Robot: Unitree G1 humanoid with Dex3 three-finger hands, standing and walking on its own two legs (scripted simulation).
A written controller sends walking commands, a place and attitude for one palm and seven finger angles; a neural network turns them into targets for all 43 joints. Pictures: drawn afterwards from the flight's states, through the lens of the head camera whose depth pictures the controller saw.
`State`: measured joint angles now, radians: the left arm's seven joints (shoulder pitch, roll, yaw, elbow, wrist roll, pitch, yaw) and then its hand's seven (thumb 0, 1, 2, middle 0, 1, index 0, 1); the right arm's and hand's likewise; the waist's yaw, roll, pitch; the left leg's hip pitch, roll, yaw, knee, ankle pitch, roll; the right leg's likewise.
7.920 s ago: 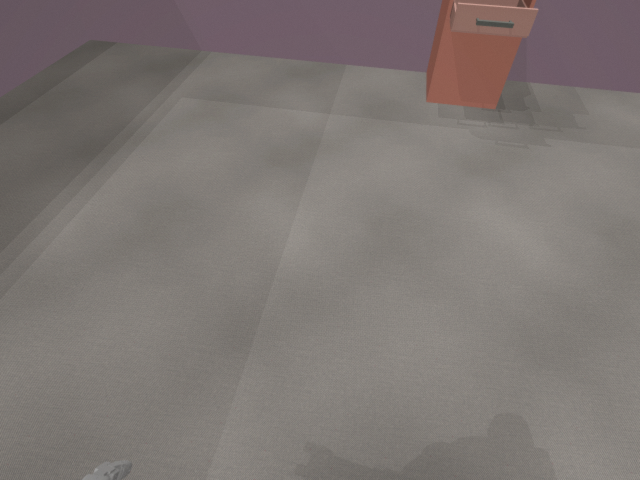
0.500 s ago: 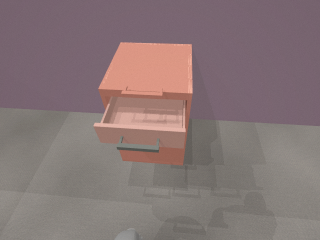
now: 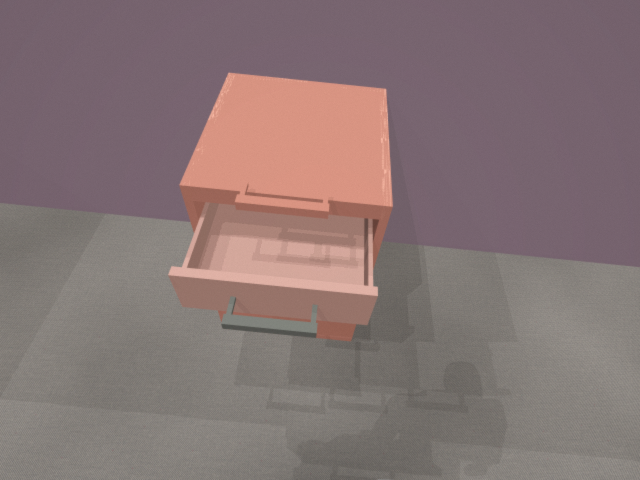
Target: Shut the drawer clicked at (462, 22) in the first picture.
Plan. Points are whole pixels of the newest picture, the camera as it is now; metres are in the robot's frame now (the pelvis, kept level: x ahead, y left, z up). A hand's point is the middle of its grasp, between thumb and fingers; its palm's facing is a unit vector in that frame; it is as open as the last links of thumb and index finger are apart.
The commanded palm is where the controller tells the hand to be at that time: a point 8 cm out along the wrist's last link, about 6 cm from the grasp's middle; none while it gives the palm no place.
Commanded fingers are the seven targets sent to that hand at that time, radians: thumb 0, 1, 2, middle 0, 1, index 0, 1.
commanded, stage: come to a stop and stand still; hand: left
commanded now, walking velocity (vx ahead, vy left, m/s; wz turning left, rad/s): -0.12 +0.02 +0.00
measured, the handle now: (271, 315) +0.42 +0.11 -0.21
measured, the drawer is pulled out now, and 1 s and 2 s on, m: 0.19 0.19 0.19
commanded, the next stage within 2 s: look again from close up in 0.98 s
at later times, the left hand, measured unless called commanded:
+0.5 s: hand out of the picture +0.02 +0.14 -0.16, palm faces +0.06 -0.96 -0.27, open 7.3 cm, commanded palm none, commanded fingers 0.00 0.90 0.90 -0.20 -0.30 -0.20 -0.30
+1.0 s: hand out of the picture -0.08 +0.15 -0.18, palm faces +0.04 -0.98 -0.18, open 7.4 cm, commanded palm none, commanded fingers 0.00 0.90 0.90 -0.20 -0.30 -0.20 -0.30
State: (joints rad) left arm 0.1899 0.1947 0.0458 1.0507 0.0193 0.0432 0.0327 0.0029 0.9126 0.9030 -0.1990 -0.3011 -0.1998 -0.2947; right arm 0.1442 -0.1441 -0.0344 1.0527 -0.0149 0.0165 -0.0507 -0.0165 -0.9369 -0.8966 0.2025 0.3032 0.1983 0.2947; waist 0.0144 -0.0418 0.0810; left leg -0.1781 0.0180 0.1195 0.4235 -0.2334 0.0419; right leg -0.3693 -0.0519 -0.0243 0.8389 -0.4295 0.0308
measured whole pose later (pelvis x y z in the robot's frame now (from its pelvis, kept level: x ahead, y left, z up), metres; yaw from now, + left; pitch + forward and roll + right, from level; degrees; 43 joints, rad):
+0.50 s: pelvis -0.03 -0.05 +0.00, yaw +0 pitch -1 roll +3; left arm 0.20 0.16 0.04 1.01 0.03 0.01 0.03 0.00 0.91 0.90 -0.21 -0.30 -0.21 -0.30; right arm 0.20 -0.21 -0.06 1.05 -0.01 0.07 -0.01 0.00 -0.91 -0.90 0.20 0.30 0.19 0.29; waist 0.03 0.01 0.07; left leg -0.30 0.02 0.00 0.80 -0.44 -0.05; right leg -0.25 -0.06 -0.05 0.47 -0.21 -0.03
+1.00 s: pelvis -0.05 -0.01 +0.00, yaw -1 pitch -2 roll +1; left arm 0.31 0.14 0.00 1.16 0.02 0.01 0.02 0.00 0.91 0.90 -0.20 -0.30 -0.20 -0.29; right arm 0.28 -0.14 0.00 1.11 0.00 0.01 -0.03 0.00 -0.92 -0.90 0.20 0.30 0.20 0.29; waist 0.03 0.00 0.04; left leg -0.09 0.00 0.03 0.38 -0.26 0.00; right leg -0.23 -0.05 -0.02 0.42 -0.17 0.03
